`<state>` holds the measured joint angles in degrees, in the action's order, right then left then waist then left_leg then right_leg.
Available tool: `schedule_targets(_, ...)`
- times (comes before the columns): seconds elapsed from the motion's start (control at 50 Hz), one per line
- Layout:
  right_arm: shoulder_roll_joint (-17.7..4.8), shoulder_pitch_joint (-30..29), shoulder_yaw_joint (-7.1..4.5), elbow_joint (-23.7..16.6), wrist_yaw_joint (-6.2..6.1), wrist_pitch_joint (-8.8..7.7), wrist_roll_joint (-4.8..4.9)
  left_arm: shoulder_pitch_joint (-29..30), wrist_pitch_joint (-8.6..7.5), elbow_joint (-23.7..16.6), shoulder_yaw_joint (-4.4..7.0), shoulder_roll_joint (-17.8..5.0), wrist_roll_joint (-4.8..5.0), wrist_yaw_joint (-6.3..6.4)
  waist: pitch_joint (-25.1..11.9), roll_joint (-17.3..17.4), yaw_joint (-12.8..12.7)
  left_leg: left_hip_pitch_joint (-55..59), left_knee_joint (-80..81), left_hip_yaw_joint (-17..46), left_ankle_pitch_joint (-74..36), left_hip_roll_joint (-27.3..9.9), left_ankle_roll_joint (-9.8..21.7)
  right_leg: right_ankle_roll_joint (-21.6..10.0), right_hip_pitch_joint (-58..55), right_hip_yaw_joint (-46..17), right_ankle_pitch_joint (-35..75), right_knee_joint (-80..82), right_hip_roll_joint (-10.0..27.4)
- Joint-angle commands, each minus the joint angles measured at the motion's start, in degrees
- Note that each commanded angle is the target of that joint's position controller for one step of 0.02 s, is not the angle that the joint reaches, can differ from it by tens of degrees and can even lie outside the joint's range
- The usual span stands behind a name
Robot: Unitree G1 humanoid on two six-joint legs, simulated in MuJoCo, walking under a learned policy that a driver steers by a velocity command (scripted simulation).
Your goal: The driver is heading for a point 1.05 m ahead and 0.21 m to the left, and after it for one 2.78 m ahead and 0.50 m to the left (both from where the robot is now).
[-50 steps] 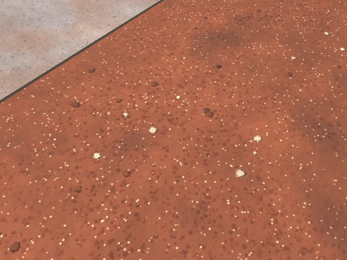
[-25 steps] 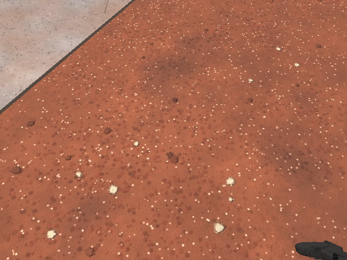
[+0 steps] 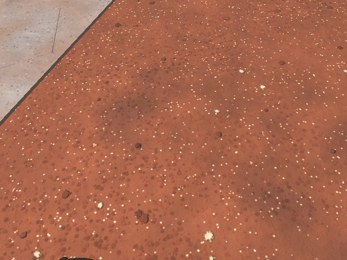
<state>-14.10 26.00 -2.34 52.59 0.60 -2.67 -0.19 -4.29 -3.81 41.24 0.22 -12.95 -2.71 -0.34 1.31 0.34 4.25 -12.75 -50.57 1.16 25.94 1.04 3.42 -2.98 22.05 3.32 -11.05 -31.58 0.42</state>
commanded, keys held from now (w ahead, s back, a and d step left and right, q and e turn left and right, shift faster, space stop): w+q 0.60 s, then w+e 0.40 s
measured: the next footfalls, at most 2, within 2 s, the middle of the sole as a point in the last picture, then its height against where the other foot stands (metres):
left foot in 0.44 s outside the picture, level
right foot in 1.02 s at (145, 207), level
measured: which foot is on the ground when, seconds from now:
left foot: up 0.00-0.42, down 0.44-1.00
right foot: down 0.00-0.46, up 0.48-1.00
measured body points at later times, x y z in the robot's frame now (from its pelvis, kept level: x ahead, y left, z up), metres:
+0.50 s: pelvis +0.24 +0.06 -0.02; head +0.28 +0.08 +0.43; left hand +0.16 +0.31 -0.16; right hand +0.50 -0.12 -0.11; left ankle +0.31 +0.14 -0.73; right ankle +0.09 -0.10 -0.66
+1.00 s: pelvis +0.52 +0.14 -0.01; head +0.55 +0.14 +0.44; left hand +0.61 +0.42 -0.12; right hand +0.58 -0.12 -0.15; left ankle +0.31 +0.14 -0.73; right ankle +0.66 +0.11 -0.73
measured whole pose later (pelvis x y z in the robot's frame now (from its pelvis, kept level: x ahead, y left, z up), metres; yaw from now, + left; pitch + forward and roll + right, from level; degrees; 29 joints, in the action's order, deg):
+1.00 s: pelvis +0.52 +0.14 -0.01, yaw +17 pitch +1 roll +1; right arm -14.3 23.0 -1.9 53.9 -1.3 -4.0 -1.9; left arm -6.0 -1.8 44.1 1.6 -13.8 -1.6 -2.3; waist 2.3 -0.4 2.6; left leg 9.7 -14.5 -3.5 23.9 5.2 4.7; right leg -6.6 28.6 5.1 -7.5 -32.3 -1.4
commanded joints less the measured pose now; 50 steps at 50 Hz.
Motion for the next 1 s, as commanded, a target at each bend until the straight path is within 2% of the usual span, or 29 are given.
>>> schedule_targets(0.02, -5.8, -3.2, -1.79, -5.1, 0.17, -0.1, -0.28, -11.1, -0.13, 0.8, 2.84, -7.5, 0.94, 0.66, -1.8, -5.7, -6.4, -24.6, -14.2, 2.4, -4.9, -4.2, 1.4, -6.8, -21.5, -22.8, -8.5, 20.0, 18.8)
schedule_targets(0.06, -4.9, -3.1, -2.02, -4.5, 0.89, 1.14, -1.31, -10.2, -0.99, 1.6, 2.35, -5.4, 1.16, 0.9, 0.1, -7.4, -4.3, -21.7, -12.8, 1.7, -7.8, -5.4, 0.2, -4.8, -16.9, -13.8, 1.2, 21.6, 15.2)
schedule_targets(0.12, -3.2, -6.5, -2.0, -6.0, 1.84, 2.25, -1.57, -12.3, -2.37, 3.3, 2.87, -6.1, 1.72, 0.92, 0.2, -5.6, -3.5, -23.9, -13.0, 1.0, -12.3, -5.7, -0.9, -5.5, -17.2, -7.6, 11.1, 22.8, 15.1)
schedule_targets(0.18, -2.6, -12.4, -1.78, -8.2, 2.63, 2.59, -1.8, -14.6, -2.51, 4.9, 3.18, -6.2, 1.7, 1.01, 1.6, -5.1, -4.0, -28.4, -9.3, 0.3, -17.4, -6.4, -1.8, -6.0, -18.5, -2.5, 14.6, 23.6, 15.0)
schedule_targets(0.24, -1.7, -18.8, -0.98, -10.5, 3.44, 2.41, -1.65, -15.3, -2.37, 6.1, 3.31, -6.4, 1.5, 0.92, 3.1, -5.1, -4.9, -26.4, 1.0, -1.9, -23.9, -6.1, -1.8, -5.3, -17.7, 3.0, 16.0, 23.5, 13.4)
schedule_targets(0.28, -1.6, -22.9, -0.54, -12.1, 3.94, 2.31, -1.77, -16.5, -2.3, 6.9, 3.7, -7.7, 1.51, 1.07, 3.9, -5.0, -5.8, -23.7, 7.2, -4.2, -25.4, -5.6, -0.8, -4.8, -18.1, 5.2, 17.2, 23.5, 14.0)
schedule_targets(0.34, -2.6, -26.1, -0.58, -13.7, 4.14, 2.36, -2.09, -18.8, -1.62, 8.3, 4.19, -9.3, 1.47, 1.37, 4.5, -4.5, -6.5, -21.6, 12.3, -7.1, -21.5, -4.2, 1.6, -3.9, -22.8, 7.6, 23.4, 20.8, 15.4)
schedule_targets(0.38, -3.5, -25.2, -0.96, -13.9, 3.72, 2.44, -2.33, -19.2, -0.89, 8.9, 4.49, -10.7, 1.38, 1.63, 2.9, -5.2, -5.6, -17.7, 14.2, -9.4, -16.0, -1.2, 3.8, -3.1, -26.2, 9.8, 39.2, 14.3, 15.6)
schedule_targets(0.4, -4.2, -22.5, -1.36, -13.3, 3.35, 2.38, -2.42, -19.3, -0.37, 9.2, 4.73, -11.7, 1.33, 1.76, 0.8, -5.8, -4.2, -13.9, 14.7, -10.3, -12.6, 1.0, 5.1, -2.9, -27.3, 10.7, 47.7, 8.3, 15.7)
schedule_targets(0.42, -5.3, -16.9, -2.03, -11.8, 2.89, 2.0, -2.48, -19.2, 0.27, 9.3, 4.9, -12.5, 1.34, 1.8, -2.7, -5.6, -1.8, -7.4, 16.4, -10.5, -10.7, 3.4, 6.6, -2.7, -26.9, 11.3, 51.0, -1.1, 15.4)
schedule_targets(0.44, -7.1, -7.3, -3.17, -8.7, 2.08, 1.46, -2.94, -18.8, 0.7, 8.7, 4.78, -12.5, 1.4, 1.73, -8.1, -2.9, 2.5, 5.5, 20.7, -8.7, -12.4, 4.5, 8.6, -1.2, -20.9, 12.4, 44.0, -14.9, 14.1)
schedule_targets(0.46, -13.6, -1.1, -5.12, -7.6, 1.05, 1.45, -3.4, -20.4, 0.53, 6.1, 3.7, -8.5, 1.82, 1.32, -14.8, 5.4, 3.6, 22.6, 23.1, 10.3, -3.0, -8.9, 13.1, 1.3, -3.5, 12.4, 18.4, -33.8, 10.9)
schedule_targets(0.48, -18.3, -3.7, -6.1, -9.1, 0.76, 2.01, -1.29, -18.0, -0.02, 2.1, 3.66, -6.9, 1.77, 0.46, -18.9, 13.8, 0.9, 31.4, 32.8, 41.4, -6.0, -21.2, 20.2, 4.4, 15.4, 4.1, -20.3, -50.4, -1.4)
schedule_targets(0.5, -17.0, -3.3, -5.89, -9.0, 0.35, 2.62, -0.49, -10.8, -0.49, 0.6, 4.09, -10.1, 1.27, 0.26, -14.0, 4.4, 3.1, 29.0, 34.8, 36.3, -11.8, -19.9, 19.0, 3.8, 21.7, -4.2, -15.9, -51.1, 1.5)
schedule_targets(0.52, -14.1, -6.0, -5.14, -8.3, -0.18, 2.5, -0.27, -9.9, -1.19, 0.4, 3.48, -8.4, 2.02, 0.09, -7.0, 2.2, 0.9, 21.5, 34.6, 28.0, -17.8, -18.7, 17.7, 3.3, 21.7, -4.4, -10.5, -47.5, 4.2)
schedule_targets(0.54, -11.1, -8.4, -4.3, -8.2, -0.37, 2.12, -0.25, -11.3, -1.44, 1.5, 3.35, -7.9, 1.97, 0.24, -2.6, -0.7, -2.1, 13.6, 35.2, 22.4, -24.9, -15.3, 14.9, 3.1, 17.7, -4.5, -8.1, -41.1, 6.2)
schedule_targets(0.56, -9.5, -10.4, -3.75, -8.2, -0.56, 1.66, 0.05, -11.9, -0.71, 1.6, 3.41, -7.8, 0.93, 0.29, -1.1, -0.5, -4.2, 8.6, 35.7, 18.5, -29.5, -12.4, 13.4, 3.5, 14.1, -5.0, -7.9, -37.6, 7.1)
schedule_targets(0.58, -8.4, -11.9, -3.34, -8.7, -0.52, 1.19, 0.11, -13.7, 0.38, 2.3, 3.32, -7.6, 0.11, 0.18, -1.8, -0.1, -5.7, 5.8, 36.4, 15.9, -31.8, -10.6, 12.8, 4.0, 10.7, -5.0, -7.5, -35.7, 7.3)
schedule_targets(0.6, -8.3, -11.6, -3.22, -8.8, -0.31, 0.54, 0.21, -14.1, 1.3, 2.3, 3.33, -7.3, -0.25, -0.02, -2.4, 0.2, -6.1, 4.5, 36.7, 15.1, -34.4, -9.7, 13.0, 4.6, 9.4, -4.6, -7.4, -34.6, 6.9)
schedule_targets(0.64, -8.3, -9.9, -3.04, -7.8, -0.01, -0.48, 0.14, -14.4, 2.32, 2.8, 3.06, -6.0, -0.02, -0.6, -2.5, 0.5, -6.4, 3.8, 38.8, 11.9, -35.0, -8.8, 12.6, 5.0, 9.8, -3.2, -4.0, -30.7, 6.8)
schedule_targets(0.7, -7.8, -5.9, -2.63, -5.8, 0.13, -1.23, -0.04, -7.9, 2.51, 1.5, 2.9, -5.7, 0.42, -1.0, 0.7, 1.8, -4.0, 5.6, 41.8, 9.3, -35.3, -8.4, 10.0, 4.7, 14.2, -2.3, 3.8, -23.0, 7.6)
schedule_targets(0.76, -7.9, -3.6, -2.29, -4.7, 0.1, -1.69, -0.18, -3.0, 2.36, 0.5, 2.86, -5.8, 1.13, -1.3, 1.4, 2.3, -2.0, 10.6, 42.5, 6.6, -37.2, -8.7, 7.3, 3.4, 17.0, -2.2, 9.7, -16.7, 7.0)
schedule_targets(0.88, -7.3, -0.2, -1.44, -1.9, -1.18, -2.08, -1.35, 4.6, 1.82, -1.7, 2.26, -5.1, 1.46, -2.25, 5.0, 1.9, 0.2, 18.7, 43.1, 1.0, -42.0, -11.6, 6.1, 0.2, 18.2, -1.3, 10.8, -6.4, 2.7)
schedule_targets(0.92, -7.5, -1.0, -1.22, -1.3, -1.78, -2.06, -1.52, 4.2, 1.63, -2.0, 2.24, -5.1, 1.27, -2.39, 4.9, 2.3, -0.8, 20.7, 40.5, -1.1, -50.5, -12.4, 5.2, -1.6, 15.0, 0.4, 7.8, -3.2, 0.8)
schedule_targets(0.96, -8.7, -2.4, -1.21, -1.0, -2.32, -2.14, -1.73, -0.2, 1.63, -0.7, 2.61, -5.7, 1.16, -1.89, 1.7, 4.1, -3.2, 22.0, 32.6, -3.5, -71.0, -12.6, 3.8, -3.8, 7.4, 3.4, 2.4, -2.1, -2.9)
schedule_targets(0.98, -9.5, -2.8, -1.36, -0.8, -2.52, -1.87, -2.0, -5.3, 1.47, 0.7, 3.12, -6.7, 1.1, -1.59, -1.4, 4.8, -5.5, 22.6, 24.7, -4.4, -78.3, -12.6, 3.4, -5.1, 2.2, 4.2, -0.4, -1.4, -4.9)
schedule_targets(1.0, -10.3, -3.4, -1.48, -1.0, -2.59, -1.5, -1.94, -13.3, 1.04, 3.1, 3.85, -8.0, 0.8, -1.29, -5.6, 4.5, -9.1, 20.1, 13.5, -5.6, -77.0, -11.9, 2.8, -6.7, -6.9, 3.7, 0.4, 2.2, -6.1)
